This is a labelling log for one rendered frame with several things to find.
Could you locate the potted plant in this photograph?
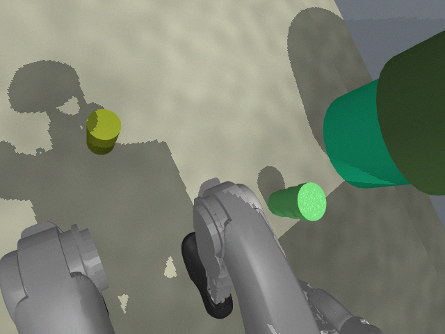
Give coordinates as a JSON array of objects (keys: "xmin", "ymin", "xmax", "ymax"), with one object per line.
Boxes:
[{"xmin": 323, "ymin": 30, "xmax": 445, "ymax": 196}]

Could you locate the right robot foot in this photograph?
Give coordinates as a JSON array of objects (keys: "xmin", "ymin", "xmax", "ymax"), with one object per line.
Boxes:
[{"xmin": 181, "ymin": 232, "xmax": 233, "ymax": 319}]

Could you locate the right robot arm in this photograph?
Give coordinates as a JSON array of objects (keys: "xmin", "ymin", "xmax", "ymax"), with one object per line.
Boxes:
[{"xmin": 339, "ymin": 317, "xmax": 384, "ymax": 334}]

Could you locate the right robot hand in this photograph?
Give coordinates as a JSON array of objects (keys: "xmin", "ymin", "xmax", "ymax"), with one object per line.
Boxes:
[{"xmin": 298, "ymin": 279, "xmax": 354, "ymax": 334}]

